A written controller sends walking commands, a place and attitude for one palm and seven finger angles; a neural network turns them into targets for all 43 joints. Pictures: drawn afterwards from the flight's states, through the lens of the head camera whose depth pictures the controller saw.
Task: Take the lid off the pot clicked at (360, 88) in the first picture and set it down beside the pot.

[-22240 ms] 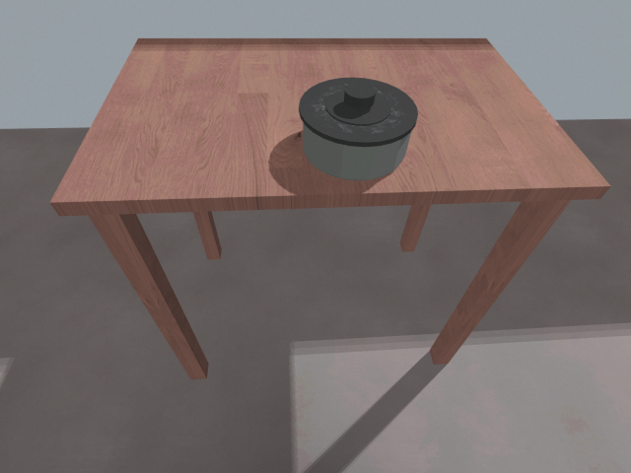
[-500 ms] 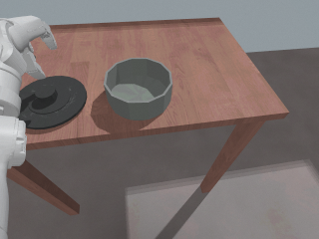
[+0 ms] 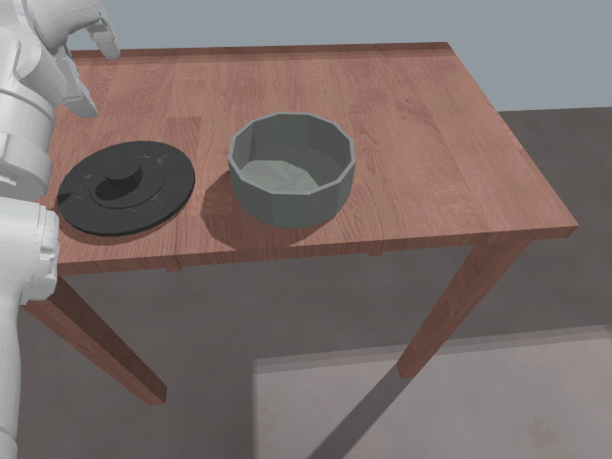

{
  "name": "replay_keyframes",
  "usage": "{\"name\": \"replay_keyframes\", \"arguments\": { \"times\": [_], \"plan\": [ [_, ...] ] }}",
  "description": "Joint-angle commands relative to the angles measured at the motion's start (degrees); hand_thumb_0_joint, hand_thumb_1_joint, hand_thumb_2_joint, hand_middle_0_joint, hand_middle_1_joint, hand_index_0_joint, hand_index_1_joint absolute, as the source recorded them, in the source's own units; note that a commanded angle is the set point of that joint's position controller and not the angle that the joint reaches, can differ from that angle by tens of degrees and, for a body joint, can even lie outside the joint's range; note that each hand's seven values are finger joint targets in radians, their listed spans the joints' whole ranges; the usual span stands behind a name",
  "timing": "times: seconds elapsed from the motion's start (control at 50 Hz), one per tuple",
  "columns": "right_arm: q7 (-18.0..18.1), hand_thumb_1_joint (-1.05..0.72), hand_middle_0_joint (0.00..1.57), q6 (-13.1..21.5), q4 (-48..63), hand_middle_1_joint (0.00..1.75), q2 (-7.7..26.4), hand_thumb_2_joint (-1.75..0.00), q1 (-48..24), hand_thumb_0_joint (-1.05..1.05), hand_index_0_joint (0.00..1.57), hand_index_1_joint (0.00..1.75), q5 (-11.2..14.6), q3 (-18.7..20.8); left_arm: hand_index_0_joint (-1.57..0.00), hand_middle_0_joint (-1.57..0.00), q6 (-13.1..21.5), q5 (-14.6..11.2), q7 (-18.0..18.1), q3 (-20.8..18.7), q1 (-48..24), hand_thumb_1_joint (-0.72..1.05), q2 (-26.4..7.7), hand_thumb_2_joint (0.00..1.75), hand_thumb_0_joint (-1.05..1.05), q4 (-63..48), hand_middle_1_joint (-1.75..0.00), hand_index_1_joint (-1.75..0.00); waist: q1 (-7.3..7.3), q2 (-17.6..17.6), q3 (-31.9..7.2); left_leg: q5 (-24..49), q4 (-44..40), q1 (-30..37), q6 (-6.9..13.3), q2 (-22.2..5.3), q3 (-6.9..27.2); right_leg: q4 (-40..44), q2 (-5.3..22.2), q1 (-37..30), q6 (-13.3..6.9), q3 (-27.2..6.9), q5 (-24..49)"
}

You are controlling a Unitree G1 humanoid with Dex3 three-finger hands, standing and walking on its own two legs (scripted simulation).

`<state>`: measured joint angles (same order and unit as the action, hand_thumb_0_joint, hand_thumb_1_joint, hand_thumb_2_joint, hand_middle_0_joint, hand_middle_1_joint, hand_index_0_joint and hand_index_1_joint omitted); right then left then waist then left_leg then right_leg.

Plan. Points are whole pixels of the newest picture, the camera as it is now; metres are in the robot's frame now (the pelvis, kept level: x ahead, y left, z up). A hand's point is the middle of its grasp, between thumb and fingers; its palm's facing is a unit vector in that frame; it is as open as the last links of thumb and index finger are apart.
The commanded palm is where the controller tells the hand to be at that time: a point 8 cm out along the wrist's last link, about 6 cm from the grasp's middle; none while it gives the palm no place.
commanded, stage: draw the hand back to the body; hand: left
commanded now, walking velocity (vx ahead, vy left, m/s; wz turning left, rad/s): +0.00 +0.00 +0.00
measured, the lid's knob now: (123, 172) +0.50 +0.25 +0.09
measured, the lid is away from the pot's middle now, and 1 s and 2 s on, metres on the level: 0.25 0.25 0.25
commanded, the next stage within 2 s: none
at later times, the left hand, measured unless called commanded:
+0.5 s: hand (81, 99) +0.46 +0.23 +0.24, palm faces -0.22 -0.09 -0.97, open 11.0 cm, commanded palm +0.41 +0.24 +0.30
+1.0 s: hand (87, 98) +0.38 +0.18 +0.29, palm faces +0.33 -0.92 -0.21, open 10.3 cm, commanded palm +0.33 +0.23 +0.29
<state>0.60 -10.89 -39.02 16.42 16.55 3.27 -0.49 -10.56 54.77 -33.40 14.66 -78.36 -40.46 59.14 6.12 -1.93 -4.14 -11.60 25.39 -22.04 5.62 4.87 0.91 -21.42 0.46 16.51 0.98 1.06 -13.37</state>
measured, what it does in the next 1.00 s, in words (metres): stands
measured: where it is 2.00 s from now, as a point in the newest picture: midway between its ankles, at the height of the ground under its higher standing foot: outside the picture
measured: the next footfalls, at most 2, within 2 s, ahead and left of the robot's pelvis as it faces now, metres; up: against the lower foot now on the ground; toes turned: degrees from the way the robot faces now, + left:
none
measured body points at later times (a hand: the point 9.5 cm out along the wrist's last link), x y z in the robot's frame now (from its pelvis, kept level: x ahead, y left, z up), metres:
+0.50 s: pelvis +0.00 -0.01 +0.00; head +0.02 -0.02 +0.45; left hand +0.47 +0.23 +0.29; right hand +0.06 -0.28 -0.12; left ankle +0.00 +0.05 -0.74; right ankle -0.04 -0.14 -0.74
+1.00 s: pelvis +0.00 -0.05 +0.00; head +0.00 -0.05 +0.45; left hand +0.36 +0.23 +0.30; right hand +0.16 -0.30 -0.08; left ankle +0.00 +0.05 -0.74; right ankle -0.04 -0.14 -0.74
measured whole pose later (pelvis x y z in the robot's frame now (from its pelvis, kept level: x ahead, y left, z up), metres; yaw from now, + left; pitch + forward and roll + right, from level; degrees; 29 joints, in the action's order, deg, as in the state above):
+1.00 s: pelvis +0.00 -0.05 +0.00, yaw -3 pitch +0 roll -1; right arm 2.3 -2.3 -35.6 15.2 10.8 1.8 -1.8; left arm 0.7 -3.8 1.5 -18.2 -28.1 -28.2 9.1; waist 0.1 -1.4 -1.6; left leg -13.5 24.2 -10.5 1.6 0.4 -0.4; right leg -19.4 -3.9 5.6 -2.5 -0.9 -13.5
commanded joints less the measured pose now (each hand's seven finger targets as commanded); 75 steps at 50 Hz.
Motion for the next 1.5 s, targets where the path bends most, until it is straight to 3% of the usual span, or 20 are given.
{"name": "replay_keyframes", "arguments": {
  "times": [0.0,0.1,0.14,0.2,0.28,0.36,0.44,0.52,0.54,0.58,0.64,0.72,0.78,0.9,1.02,1.12,1.24,1.34,1.44,1.48],
  "plan": [
    [1.1,-0.90,0.20,0.7,3.5,0.30,10.4,-0.90,3.1,0.00,0.20,0.30,-0.1,2.8,-0.44,-0.44,-0.7,0.7,1.5,-2.0,-29.0,-0.11,-9.0,0.84,0.00,-4.1,-0.68,-0.68,1.26,1.1,-16.5,18.6,-1.2,19.1,-2.6,-2.3,3.2,2.0,-3.9,3.8,-3.3,1.7,8.3],
    [1.5,-0.90,0.20,1.7,4.3,0.30,10.1,-0.90,2.9,0.00,0.20,0.30,-0.9,3.2,-0.44,-0.44,2.2,2.4,2.9,-4.9,-36.4,-0.11,-12.8,0.84,0.00,-12.3,-0.68,-0.68,0.60,-3.2,-25.0,21.5,-0.7,24.6,-2.8,-2.1,4.2,1.9,-4.1,2.8,-3.8,1.0,8.3],
    [1.4,-0.90,0.20,1.9,4.6,0.30,9.8,-0.90,3.4,0.00,0.20,0.30,-0.8,3.4,-0.44,-0.44,2.5,1.3,3.0,-3.3,-32.1,-0.11,-9.7,0.84,0.00,-11.6,-0.68,-0.68,0.65,-4.6,-23.0,23.3,-0.7,24.6,-3.3,-2.1,4.1,2.2,-4.2,3.4,-4.1,1.3,8.5],
    [1.6,-0.90,0.20,1.6,5.6,0.30,9.6,-0.90,2.6,0.00,0.20,0.30,-0.5,2.5,-0.44,-0.44,2.3,0.5,3.3,-8.2,-20.1,-0.11,-14.4,0.84,0.00,-5.5,-0.68,-0.68,-1.58,1.5,-19.3,19.6,-1.6,17.8,-1.8,-2.0,2.1,1.3,-3.8,-1.5,-3.7,1.0,10.1],
    [0.7,-0.90,0.20,1.4,7.7,0.30,9.3,-0.90,-0.1,0.00,0.20,0.30,-0.4,2.9,-0.44,-0.44,1.6,0.5,3.2,-5.9,-21.8,-0.11,-12.2,0.84,0.00,-18.1,-0.68,-0.68,-1.99,-3.1,-22.0,25.8,-1.0,21.3,-1.7,-2.4,2.3,1.3,-3.6,-2.1,-3.6,0.5,12.0],
    [0.6,-0.90,0.20,2.3,9.3,0.30,9.6,-0.90,-0.5,0.00,0.20,0.30,-0.5,3.5,-0.44,-0.44,1.4,-0.9,3.2,-14.0,-20.2,-0.11,-20.2,0.84,0.00,-30.4,-0.68,-0.68,-2.77,-4.2,-26.2,32.3,-0.5,25.3,-1.2,-2.8,3.2,1.8,-3.8,-4.3,-3.5,-0.2,14.5],
    [0.2,-0.90,0.20,2.1,10.2,0.30,9.4,-0.90,-2.2,0.00,0.20,0.30,0.6,3.0,-0.44,-0.44,-0.4,-3.5,2.3,-12.3,-4.4,-0.11,-15.9,0.84,0.00,-24.6,-0.68,-0.68,-3.68,-1.7,-18.0,30.9,-0.5,20.0,-1.2,-3.1,2.2,1.3,-3.3,-4.6,-3.3,0.6,14.3],
    [-0.2,-0.90,0.20,1.5,12.4,0.30,8.5,-0.90,-6.1,0.00,0.20,0.30,0.8,2.4,-0.44,-0.44,-2.2,-3.2,1.8,-10.8,-5.2,-0.11,-14.8,0.84,0.00,-35.1,-0.68,-0.68,-4.03,-2.5,-19.0,28.7,-0.5,20.4,-0.8,-3.0,2.5,0.7,-3.0,-4.9,-3.2,0.3,13.3],
    [0.7,-0.90,0.20,6.0,14.6,0.30,3.8,-0.90,3.3,0.00,0.20,0.30,-0.1,2.7,-0.44,-0.44,5.9,-40.5,13.3,-21.2,-11.1,-0.11,2.1,0.84,0.00,-42.6,-0.68,-0.68,-0.49,-0.9,-12.8,29.0,-1.6,30.8,-5.1,-7.7,5.3,1.8,-3.4,3.1,-4.0,2.0,11.0],
    [1.4,-0.90,0.20,6.9,12.7,0.30,6.3,-0.90,-2.9,0.00,0.20,0.30,-0.7,1.0,-0.44,-0.44,8.6,-43.0,21.7,-20.8,1.9,-0.11,0.7,0.84,0.00,-35.3,-0.68,-0.68,-2.59,2.0,-8.4,16.2,-5.4,30.7,-5.1,-10.3,9.7,2.3,-3.3,5.4,-4.3,-0.1,-0.9],
    [2.7,-0.90,0.20,8.0,13.0,0.30,8.3,-0.90,-4.9,0.00,0.20,0.30,-1.0,1.4,-0.44,-0.44,13.3,-51.2,28.5,-34.1,3.6,-0.11,-10.0,0.84,0.00,-46.3,-0.68,-0.68,-5.00,2.0,-16.6,11.4,-3.8,26.3,-2.8,-7.4,3.9,2.9,-2.3,-4.4,-4.4,-1.5,6.0],
    [2.2,-0.90,0.20,10.1,12.2,0.30,6.2,-0.90,-7.3,0.00,0.20,0.30,-1.6,1.4,-0.42,-0.42,15.8,-55.7,32.7,-31.4,8.5,-0.01,-1.0,0.85,0.00,-53.9,-0.64,-0.64,-4.45,-5.7,-16.8,22.2,-2.0,28.0,-4.8,-8.0,2.3,2.3,-2.9,-5.8,-4.2,-0.6,9.1],
    [2.3,-0.90,0.20,9.9,10.2,0.30,6.4,-0.90,-7.9,0.00,0.20,0.30,-1.6,1.1,-0.40,-0.40,14.7,-56.8,34.2,-33.6,15.3,0.07,-2.1,0.85,0.00,-49.9,-0.61,-0.61,-4.85,-4.7,-9.8,14.5,-2.9,20.8,-4.0,-6.7,0.4,3.6,-3.4,-7.1,-4.1,-0.2,9.7],
    [2.2,-0.90,0.20,10.9,12.1,0.30,5.6,-0.90,-11.5,0.00,0.20,0.30,-1.5,1.2,-0.36,-0.36,15.6,-58.9,35.1,-36.2,24.2,0.22,-2.4,0.86,0.00,-65.0,-0.56,-0.56,-6.73,-5.7,-16.9,25.3,-0.8,22.8,-3.1,-6.1,-1.3,1.9,-2.3,-14.3,-3.2,-1.1,22.1],
    [2.8,-0.90,0.20,11.1,9.9,0.30,6.3,-0.90,-12.4,0.00,0.20,0.30,-1.4,1.2,-0.33,-0.33,13.3,-59.5,36.4,-38.9,33.4,0.37,-3.4,0.87,0.00,-59.9,-0.50,-0.50,-6.77,4.3,-9.6,15.1,-1.5,16.5,-2.3,-5.1,-2.3,2.2,-1.4,-13.1,-1.4,-1.5,23.9],
    [2.7,-0.90,0.20,12.1,11.6,0.30,5.0,-0.90,-15.3,0.00,0.20,0.30,-1.0,0.9,-0.30,-0.30,14.9,-60.3,36.3,-37.4,37.3,0.50,-0.4,0.88,0.00,-74.2,-0.45,-0.45,-7.63,-3.4,-14.0,16.3,-0.6,19.5,-2.3,-4.8,-2.6,1.0,0.1,-15.3,-0.9,-2.7,28.5],
    [3.4,-0.90,0.20,12.3,9.2,0.30,5.9,-0.90,-14.3,0.00,0.20,0.30,-1.5,1.0,-0.26,-0.26,14.1,-60.5,37.9,-44.0,42.9,0.65,-6.1,0.89,0.00,-69.1,-0.40,-0.40,-7.88,4.6,-6.8,9.8,-1.8,15.7,-2.0,-4.3,-2.0,2.7,-0.6,-12.8,-0.7,-1.8,21.3],
    [2.9,-0.90,0.20,14.0,11.7,0.30,3.7,-0.90,-17.5,0.00,0.20,0.30,-1.2,0.3,-0.23,-0.23,16.5,-61.5,36.6,-36.5,46.8,0.77,3.4,0.89,0.00,-82.8,-0.35,-0.35,-8.19,-4.2,-10.1,11.4,-1.8,20.2,-2.1,-4.5,-2.3,2.8,-0.8,-12.9,-1.6,-2.0,19.3],
    [3.3,-0.90,0.20,14.3,9.4,0.30,4.8,-0.90,-16.3,0.00,0.20,0.30,-1.8,0.6,-0.20,-0.20,16.0,-61.6,38.2,-46.1,51.6,0.90,-4.7,0.90,0.00,-79.5,-0.30,-0.30,-8.88,3.7,-6.6,10.4,-2.5,17.8,-2.0,-4.6,-1.9,3.4,-1.1,-12.8,-1.2,-1.4,19.4],
    [3.4,-0.90,0.20,14.2,9.7,0.30,3.9,-0.90,-17.5,0.00,0.20,0.30,-1.7,0.4,-0.20,-0.20,16.2,-61.8,37.8,-44.1,52.3,0.90,-1.7,0.90,0.00,-80.3,-0.30,-0.30,-8.85,1.8,-4.9,8.9,-2.9,17.7,-2.0,-4.6,-2.3,4.2,-1.2,-12.0,-1.6,-1.4,15.3]
  ]
}}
